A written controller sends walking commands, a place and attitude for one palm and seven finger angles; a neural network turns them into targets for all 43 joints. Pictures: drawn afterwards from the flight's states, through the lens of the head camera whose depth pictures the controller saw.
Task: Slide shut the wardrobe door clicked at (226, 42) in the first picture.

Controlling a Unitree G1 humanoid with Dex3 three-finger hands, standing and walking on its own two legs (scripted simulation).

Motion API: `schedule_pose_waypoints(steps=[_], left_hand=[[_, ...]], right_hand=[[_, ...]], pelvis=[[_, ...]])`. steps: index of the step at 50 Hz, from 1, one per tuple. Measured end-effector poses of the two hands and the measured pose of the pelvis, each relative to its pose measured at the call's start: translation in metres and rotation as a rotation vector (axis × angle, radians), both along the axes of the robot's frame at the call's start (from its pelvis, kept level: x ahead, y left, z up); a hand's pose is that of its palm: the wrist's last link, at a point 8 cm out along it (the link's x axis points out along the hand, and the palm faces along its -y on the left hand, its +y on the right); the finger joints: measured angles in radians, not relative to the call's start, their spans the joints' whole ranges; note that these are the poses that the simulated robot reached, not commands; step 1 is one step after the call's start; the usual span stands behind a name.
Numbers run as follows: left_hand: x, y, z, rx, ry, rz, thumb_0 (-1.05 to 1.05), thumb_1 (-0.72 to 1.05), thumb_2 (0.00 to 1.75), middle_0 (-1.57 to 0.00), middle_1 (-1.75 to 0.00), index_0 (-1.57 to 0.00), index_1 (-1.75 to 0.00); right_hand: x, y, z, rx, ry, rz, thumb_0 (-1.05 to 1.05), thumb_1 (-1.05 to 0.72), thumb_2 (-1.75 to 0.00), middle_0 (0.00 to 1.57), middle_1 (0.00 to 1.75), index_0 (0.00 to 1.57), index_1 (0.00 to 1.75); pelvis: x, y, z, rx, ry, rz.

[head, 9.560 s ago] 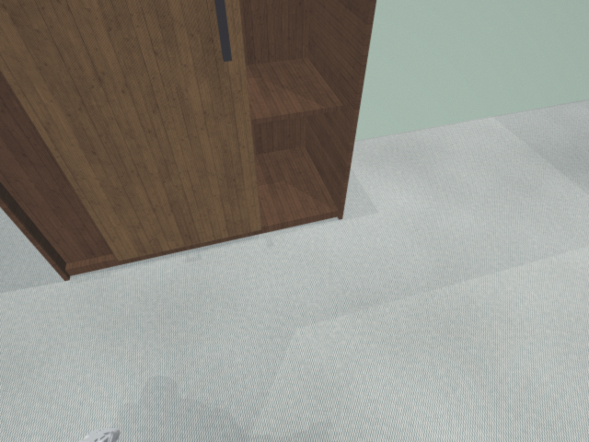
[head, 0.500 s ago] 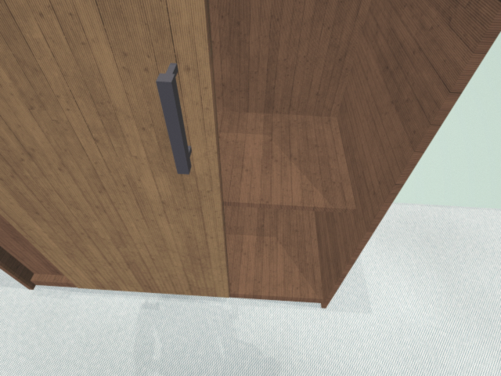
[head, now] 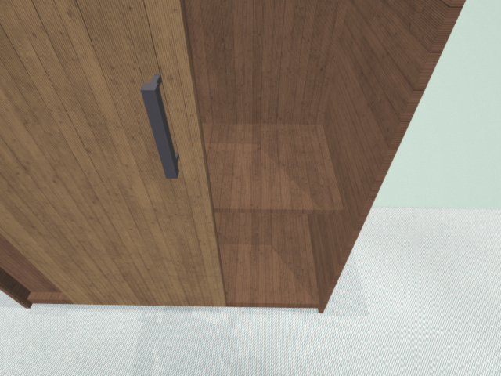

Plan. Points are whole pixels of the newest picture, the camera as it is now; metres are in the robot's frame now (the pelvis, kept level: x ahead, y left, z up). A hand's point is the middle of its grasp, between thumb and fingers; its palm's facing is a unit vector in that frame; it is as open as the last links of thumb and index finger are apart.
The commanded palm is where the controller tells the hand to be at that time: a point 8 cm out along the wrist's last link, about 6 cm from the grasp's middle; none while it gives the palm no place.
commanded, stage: come to a stop and stand still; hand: left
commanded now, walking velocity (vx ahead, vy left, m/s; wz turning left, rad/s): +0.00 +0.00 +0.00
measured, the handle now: (165, 129) +0.48 +0.18 +0.15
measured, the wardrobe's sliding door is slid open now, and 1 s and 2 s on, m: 0.37 0.37 0.37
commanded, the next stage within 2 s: look again from close up in 0.84 s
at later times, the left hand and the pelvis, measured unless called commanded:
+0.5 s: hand out of the picture +0.01 +0.21 -0.17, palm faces +0.00 -0.98 -0.18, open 7.3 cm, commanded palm none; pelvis +0.00 +0.04 +0.01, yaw -2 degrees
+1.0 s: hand out of the picture -0.02 +0.21 -0.17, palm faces +0.00 -0.98 -0.18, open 7.4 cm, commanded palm none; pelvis +0.00 +0.05 +0.01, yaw -2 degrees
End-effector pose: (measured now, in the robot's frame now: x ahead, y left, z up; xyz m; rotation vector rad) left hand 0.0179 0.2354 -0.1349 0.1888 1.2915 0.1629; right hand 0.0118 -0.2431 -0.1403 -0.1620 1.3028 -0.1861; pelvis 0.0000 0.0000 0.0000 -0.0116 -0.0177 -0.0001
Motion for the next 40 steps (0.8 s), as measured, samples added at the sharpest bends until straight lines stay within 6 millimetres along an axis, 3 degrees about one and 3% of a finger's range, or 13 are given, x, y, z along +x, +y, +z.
schedule_pose_waypoints(steps=[9, 14, 31, 40], left_hand=[[0.027, 0.016, 0.000, -0.007, -0.076, -0.016, 0.00, 0.91, 0.90, -0.20, -0.30, -0.20, -0.30], [0.028, 0.020, 0.002, -0.017, -0.078, -0.024, 0.00, 0.91, 0.90, -0.20, -0.30, -0.20, -0.30], [-0.036, 0.025, -0.006, -0.059, 0.112, 0.014, 0.00, 0.91, 0.90, -0.20, -0.30, -0.20, -0.30], [-0.050, 0.027, -0.005, -0.060, 0.151, 0.025, 0.00, 0.91, 0.90, -0.20, -0.30, -0.20, -0.30]], right_hand=[[-0.014, 0.020, 0.004, 0.002, 0.018, -0.005, 0.01, -0.91, -0.90, 0.19, 0.30, 0.19, 0.30], [-0.013, 0.040, 0.003, 0.034, 0.016, -0.004, 0.01, -0.91, -0.90, 0.19, 0.30, 0.19, 0.30], [-0.020, 0.067, 0.006, 0.045, 0.062, -0.023, 0.01, -0.91, -0.90, 0.20, 0.30, 0.20, 0.30], [-0.022, 0.076, 0.003, 0.056, 0.070, -0.028, 0.01, -0.91, -0.90, 0.19, 0.30, 0.20, 0.30]], pelvis=[[0.001, 0.014, 0.002, 0.000, -0.019, -0.007], [-0.001, 0.022, 0.004, 0.002, -0.021, -0.013], [-0.001, 0.045, 0.008, 0.004, -0.020, -0.030], [0.000, 0.051, 0.008, 0.008, -0.025, -0.036]])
